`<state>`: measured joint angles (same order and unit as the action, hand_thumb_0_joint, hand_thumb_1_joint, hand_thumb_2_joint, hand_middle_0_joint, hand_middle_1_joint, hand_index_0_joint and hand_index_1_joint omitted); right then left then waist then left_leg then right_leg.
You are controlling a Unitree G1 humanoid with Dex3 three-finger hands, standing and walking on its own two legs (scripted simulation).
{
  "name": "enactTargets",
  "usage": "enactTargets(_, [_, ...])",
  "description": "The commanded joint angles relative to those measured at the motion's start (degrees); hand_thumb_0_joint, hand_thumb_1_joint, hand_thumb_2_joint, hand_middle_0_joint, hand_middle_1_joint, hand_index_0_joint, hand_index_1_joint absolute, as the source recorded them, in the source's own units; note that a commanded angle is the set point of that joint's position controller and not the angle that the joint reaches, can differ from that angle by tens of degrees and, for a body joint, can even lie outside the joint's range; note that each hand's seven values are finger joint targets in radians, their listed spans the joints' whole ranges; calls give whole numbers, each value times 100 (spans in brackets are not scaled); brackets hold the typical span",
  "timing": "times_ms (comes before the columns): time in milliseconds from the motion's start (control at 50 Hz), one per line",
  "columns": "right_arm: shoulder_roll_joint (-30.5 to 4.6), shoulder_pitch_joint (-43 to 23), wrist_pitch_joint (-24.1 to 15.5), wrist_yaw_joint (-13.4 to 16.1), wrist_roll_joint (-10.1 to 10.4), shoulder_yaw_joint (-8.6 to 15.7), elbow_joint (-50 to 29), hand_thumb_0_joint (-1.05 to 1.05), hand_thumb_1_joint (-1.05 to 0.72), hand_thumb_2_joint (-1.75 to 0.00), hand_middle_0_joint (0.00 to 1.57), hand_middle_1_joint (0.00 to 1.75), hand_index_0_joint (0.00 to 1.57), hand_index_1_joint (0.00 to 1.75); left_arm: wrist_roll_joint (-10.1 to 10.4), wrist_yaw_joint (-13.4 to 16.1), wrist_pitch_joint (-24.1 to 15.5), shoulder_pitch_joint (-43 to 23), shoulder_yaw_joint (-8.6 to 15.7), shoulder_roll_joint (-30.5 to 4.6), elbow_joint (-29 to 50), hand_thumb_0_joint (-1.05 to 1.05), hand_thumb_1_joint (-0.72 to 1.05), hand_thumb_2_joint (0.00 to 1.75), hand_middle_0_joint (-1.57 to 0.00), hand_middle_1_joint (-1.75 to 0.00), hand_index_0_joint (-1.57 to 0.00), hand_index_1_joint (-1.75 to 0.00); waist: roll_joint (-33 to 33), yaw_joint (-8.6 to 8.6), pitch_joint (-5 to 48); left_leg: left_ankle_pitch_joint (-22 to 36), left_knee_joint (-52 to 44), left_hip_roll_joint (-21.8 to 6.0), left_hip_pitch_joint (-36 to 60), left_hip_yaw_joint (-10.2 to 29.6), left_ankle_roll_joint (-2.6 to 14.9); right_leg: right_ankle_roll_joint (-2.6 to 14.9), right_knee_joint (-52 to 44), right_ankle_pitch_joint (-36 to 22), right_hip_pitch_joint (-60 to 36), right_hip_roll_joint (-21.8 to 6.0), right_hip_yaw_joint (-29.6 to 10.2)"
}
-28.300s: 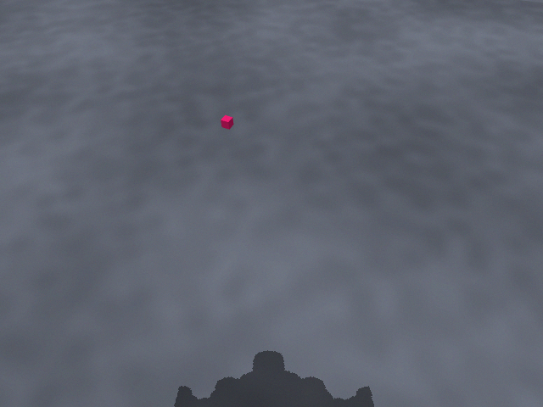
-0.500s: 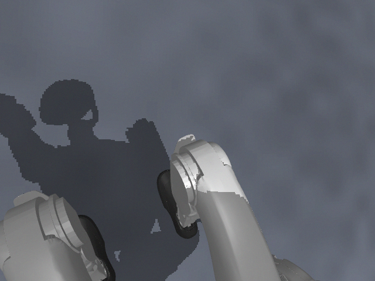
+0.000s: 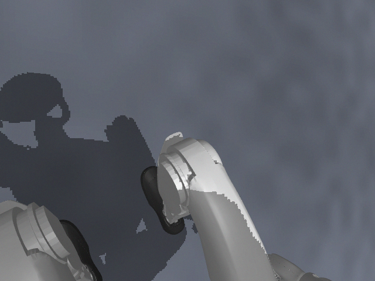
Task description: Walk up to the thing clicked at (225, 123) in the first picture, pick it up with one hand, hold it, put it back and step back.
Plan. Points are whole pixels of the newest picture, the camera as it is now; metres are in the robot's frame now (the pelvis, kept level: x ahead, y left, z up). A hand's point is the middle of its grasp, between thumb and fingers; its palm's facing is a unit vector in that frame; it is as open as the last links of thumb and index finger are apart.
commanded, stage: rest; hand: left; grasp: from above
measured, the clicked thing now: out of the picture +0.47 +0.34 -0.29
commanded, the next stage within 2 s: open in 0.52 s
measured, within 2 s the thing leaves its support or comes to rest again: rests again in 0.04 s
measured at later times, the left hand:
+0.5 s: hand out of the picture +0.46 +0.32 -0.25, palm faces -0.12 -0.43 -0.90, open 7.6 cm
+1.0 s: hand out of the picture +0.46 +0.32 -0.26, palm faces -0.10 -0.44 -0.89, open 9.2 cm
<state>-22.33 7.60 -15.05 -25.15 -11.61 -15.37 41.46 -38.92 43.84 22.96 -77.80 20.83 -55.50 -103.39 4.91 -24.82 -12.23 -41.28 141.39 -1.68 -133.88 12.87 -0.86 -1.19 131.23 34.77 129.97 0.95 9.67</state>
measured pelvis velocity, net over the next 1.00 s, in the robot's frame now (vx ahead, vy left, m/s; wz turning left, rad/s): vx -0.01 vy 0.00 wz -0.03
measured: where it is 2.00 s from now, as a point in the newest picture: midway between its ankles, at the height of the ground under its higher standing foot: (128, 238)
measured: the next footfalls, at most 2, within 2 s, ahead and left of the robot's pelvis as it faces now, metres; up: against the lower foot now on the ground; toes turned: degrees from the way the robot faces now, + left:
none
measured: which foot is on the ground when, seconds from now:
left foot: down 0.00-1.00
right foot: down 0.00-1.00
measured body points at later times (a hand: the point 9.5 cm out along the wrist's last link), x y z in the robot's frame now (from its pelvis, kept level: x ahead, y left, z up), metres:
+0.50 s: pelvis +0.00 +0.00 +0.00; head +0.31 +0.09 +0.30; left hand +0.46 +0.34 -0.20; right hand +0.00 -0.25 -0.05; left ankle +0.06 +0.13 -0.29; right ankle +0.12 -0.11 -0.29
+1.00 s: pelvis -0.01 +0.00 +0.00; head +0.31 +0.10 +0.30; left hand +0.46 +0.34 -0.21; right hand -0.02 -0.24 -0.04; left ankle +0.06 +0.13 -0.29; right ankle +0.12 -0.11 -0.29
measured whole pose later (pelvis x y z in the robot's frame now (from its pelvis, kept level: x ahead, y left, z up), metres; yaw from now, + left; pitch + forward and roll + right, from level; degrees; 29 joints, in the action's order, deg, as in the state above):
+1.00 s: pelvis -0.01 +0.00 +0.00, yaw -2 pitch +30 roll -15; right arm -23.2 7.4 -18.2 -24.8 -11.9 -20.3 39.8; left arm -36.0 45.4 21.1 -77.2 18.3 -59.8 -103.6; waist 7.8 -26.5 -15.5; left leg -41.2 142.0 -1.7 -132.4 15.3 -0.5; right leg -2.0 129.6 33.9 127.1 1.6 11.7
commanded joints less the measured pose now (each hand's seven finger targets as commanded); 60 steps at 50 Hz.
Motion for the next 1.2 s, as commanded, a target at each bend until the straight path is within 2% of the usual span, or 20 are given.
enactTargets(0, [-1872,1450,14,-38,-22,355,233,0,-91,-90,20,30,20,30,-94,258,-14,-1553,-255,-1174,722,0,89,42,-128,-33,-128,-34,-2965,-387,4234,1473,-1342,-133,2780,-425,79,180,-1037,-1530,-2749,240,467])
enactTargets(80, [-1921,1463,-3,-54,-17,343,211,0,-91,-90,20,30,20,30,-107,276,-37,-1525,-256,-1221,818,0,88,41,-128,-31,-127,-33,-3043,-420,4159,1505,-1356,-152,2930,-371,59,181,-1032,-1556,-2685,242,496])
enactTargets(120, [-1894,1435,-20,-56,-6,291,199,0,-91,-90,20,30,20,30,-90,297,-55,-1500,-211,-1329,805,0,87,39,-127,-29,-126,-30,-2989,-365,4258,1519,-1328,-160,2852,-395,75,169,-1088,-1587,-2787,257,482])
enactTargets(160, [-1934,1431,-24,-45,-23,300,257,0,-91,-91,20,30,20,30,-38,277,-53,-1423,-285,-1258,697,0,86,42,-126,-32,-125,-33,-3062,-413,4074,1415,-1389,-151,2737,-425,72,172,-1068,-1519,-2840,267,476])
enactTargets(240, [-1969,1435,-45,-61,-1,299,146,0,-91,-90,20,30,20,30,-65,291,-70,-1463,-254,-1289,845,0,89,41,-129,-29,-127,-30,-3149,-440,4090,1467,-1417,-169,2980,-307,34,196,-1040,-1521,-2665,243,533])
enactTargets(300, [-1907,1450,-56,-65,-20,208,212,0,-91,-90,20,30,20,30,-53,294,-81,-1405,-316,-1283,748,0,87,40,-127,-28,-125,-30,-2981,-492,4007,1473,-1349,-151,2749,-338,73,166,-1055,-1567,-2785,267,525])
enactTargets(320, [-1938,1496,-49,-70,5,206,233,0,-91,-90,20,30,20,30,-18,317,-91,-1404,-251,-1336,703,0,86,38,-127,-27,-126,-29,-2956,-453,4054,1483,-1370,-171,2745,-322,73,163,-1078,-1585,-2863,276,527])
enactTargets(340, [-1930,1385,-62,-58,-11,189,124,0,-91,-90,20,30,20,30,9,273,-66,-1285,-356,-1234,670,0,87,38,-127,-28,-126,-29,-2861,-474,3951,1465,-1310,-147,2715,-344,86,161,-1051,-1573,-2803,268,527])
enactTargets(360, [-1966,1431,-70,-68,-6,193,117,0,-91,-90,20,30,20,30,-19,280,-93,-1344,-292,-1345,746,0,86,38,-125,-28,-124,-29,-2978,-454,4042,1536,-1341,-168,2806,-340,72,168,-1075,-1586,-2817,279,531])
enactTargets(380, [-1934,1340,-78,-57,-23,149,125,0,-91,-90,20,30,20,30,44,255,-71,-1315,-373,-1238,612,0,86,34,-124,-30,-124,-30,-2855,-500,3874,1388,-1326,-156,2682,-316,86,156,-1072,-1493,-2722,270,543])
enactTargets(440, [-1948,1358,-108,-12,-20,119,137,0,-91,-90,20,30,20,30,84,216,-106,-1242,-394,-1305,628,0,83,33,-123,-25,-122,-26,-2737,-512,3875,1366,-1291,-146,2537,-369,119,119,-1149,-1511,-2910,305,511])
enactTargets(580, [-1934,1373,-137,29,-9,38,128,0,-91,-90,20,30,20,30,21,209,-155,-1131,-424,-1377,447,0,84,29,-122,-26,-122,-26,-2819,-501,3778,1224,-1401,-174,2605,-260,85,151,-1150,-1350,-2838,310,572])
enactTargets(600, [-1908,1345,-144,29,-22,19,116,0,-90,-90,20,30,20,30,31,180,-164,-1153,-482,-1266,472,0,83,29,-120,-25,-120,-25,-2805,-541,3672,1202,-1404,-176,2610,-221,74,159,-1105,-1313,-2720,293,599])
enactTargets(640, [-1941,1328,-169,54,-36,13,142,0,-89,-90,20,30,20,30,25,184,-172,-1192,-484,-1349,466,0,67,30,-104,-29,-104,-30,-2771,-582,3636,1113,-1410,-164,2554,-222,97,145,-1131,-1270,-2738,304,600])
enactTargets(700, [-1962,1327,-189,52,-18,20,131,0,-89,-90,20,30,20,30,14,291,-174,-1200,-417,-1419,444,0,43,31,-82,-32,-82,-32,-2787,-537,3600,1014,-1441,-189,2684,-156,84,151,-1189,-1193,-2654,284,628])
enactTargets(760, [-1990,1383,-216,40,-62,-3,146,0,-89,-90,20,30,20,30,89,374,-219,-1244,-381,-1429,502,0,23,39,-75,-39,-74,-40,-2810,-626,3619,1148,-1460,-181,2748,-142,73,139,-1157,-1361,-2828,292,628])
enactTargets(780, [-1988,1352,-228,33,-47,-23,92,0,-89,-90,20,30,20,30,133,387,-208,-1250,-393,-1414,530,0,21,41,-73,-41,-73,-42,-2816,-589,3627,1197,-1406,-192,2760,-164,75,141,-1179,-1381,-2828,294,620])
enactTargets(840, [-2050,1329,-257,13,-83,-68,156,0,-89,-90,20,30,20,30,261,387,-209,-1297,-434,-1354,502,0,15,45,-70,-42,-68,-44,-2912,-669,3579,1296,-1397,-207,2863,-144,47,132,-1136,-1479,-2798,288,634])
enactTargets(940, [-2041,1331,-306,12,-30,-67,187,0,-89,-90,20,30,20,30,145,379,-204,-1334,-408,-1531,538,0,5,53,-61,-48,-59,-51,-3059,-586,3548,1176,-1470,-212,2953,-110,29,149,-1175,-1378,-2710,266,642])
enactTargets(1180, [-2053,1412,-311,9,-44,-84,55,0,-88,-90,20,30,20,30,230,361,-155,-1283,-482,-1462,630,0,-7,62,-48,-60,-47,-62,-2962,-652,3667,1436,-1373,-206,2791,-193,56,118,-1224,-1626,-3097,302,618])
